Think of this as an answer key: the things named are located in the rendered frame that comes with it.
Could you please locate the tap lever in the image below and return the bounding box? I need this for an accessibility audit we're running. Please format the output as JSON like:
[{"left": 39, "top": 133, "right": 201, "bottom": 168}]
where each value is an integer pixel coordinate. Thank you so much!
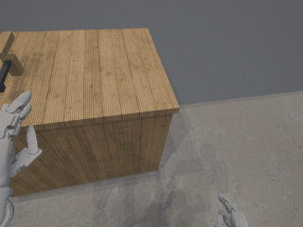
[{"left": 0, "top": 61, "right": 12, "bottom": 93}]

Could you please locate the left robot forearm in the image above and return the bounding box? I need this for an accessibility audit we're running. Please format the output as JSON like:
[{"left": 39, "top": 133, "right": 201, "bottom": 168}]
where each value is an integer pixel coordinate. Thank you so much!
[{"left": 0, "top": 186, "right": 14, "bottom": 227}]

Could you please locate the counter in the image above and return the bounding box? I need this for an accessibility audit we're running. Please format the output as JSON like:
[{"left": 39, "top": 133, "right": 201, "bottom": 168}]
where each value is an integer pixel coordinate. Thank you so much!
[{"left": 0, "top": 27, "right": 180, "bottom": 198}]

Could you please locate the robot right hand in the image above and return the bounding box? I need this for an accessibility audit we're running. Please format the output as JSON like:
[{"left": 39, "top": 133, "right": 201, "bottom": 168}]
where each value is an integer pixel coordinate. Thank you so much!
[{"left": 215, "top": 193, "right": 250, "bottom": 227}]

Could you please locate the robot left hand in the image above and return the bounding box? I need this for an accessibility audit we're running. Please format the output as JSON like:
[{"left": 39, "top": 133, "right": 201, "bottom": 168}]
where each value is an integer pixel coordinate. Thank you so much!
[{"left": 0, "top": 90, "right": 43, "bottom": 187}]

